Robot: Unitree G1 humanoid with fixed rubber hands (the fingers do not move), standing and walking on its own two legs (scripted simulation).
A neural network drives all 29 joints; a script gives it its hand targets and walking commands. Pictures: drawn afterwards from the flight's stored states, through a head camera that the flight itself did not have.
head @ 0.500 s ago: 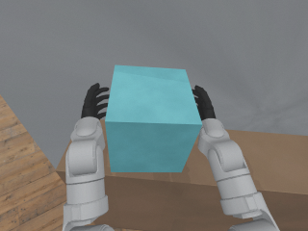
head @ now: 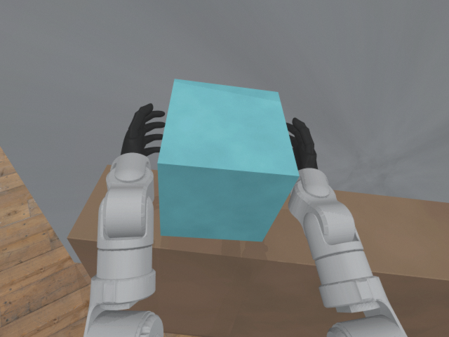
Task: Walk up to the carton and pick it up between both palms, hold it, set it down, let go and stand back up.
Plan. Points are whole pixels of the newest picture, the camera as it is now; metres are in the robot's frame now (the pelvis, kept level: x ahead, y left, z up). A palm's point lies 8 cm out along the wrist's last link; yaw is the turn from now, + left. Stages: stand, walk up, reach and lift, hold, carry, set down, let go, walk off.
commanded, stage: hold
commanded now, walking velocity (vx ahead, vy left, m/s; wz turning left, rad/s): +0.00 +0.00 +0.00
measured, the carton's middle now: (219, 163) +0.36 +0.00 +0.15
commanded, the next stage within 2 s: none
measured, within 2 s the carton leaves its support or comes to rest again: neither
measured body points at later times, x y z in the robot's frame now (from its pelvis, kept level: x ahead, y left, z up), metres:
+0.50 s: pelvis +0.01 +0.01 +0.01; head -0.01 +0.02 +0.45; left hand +0.37 +0.16 +0.17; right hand +0.38 -0.11 +0.17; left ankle +0.06 +0.12 -0.75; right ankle +0.00 -0.08 -0.75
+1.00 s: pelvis +0.02 +0.02 +0.01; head +0.03 +0.03 +0.46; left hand +0.38 +0.15 +0.16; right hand +0.38 -0.13 +0.14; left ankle +0.06 +0.12 -0.75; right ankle +0.00 -0.08 -0.75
